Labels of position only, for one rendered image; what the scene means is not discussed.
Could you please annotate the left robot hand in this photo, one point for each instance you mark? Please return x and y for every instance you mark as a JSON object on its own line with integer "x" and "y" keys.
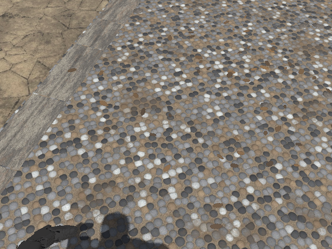
{"x": 47, "y": 236}

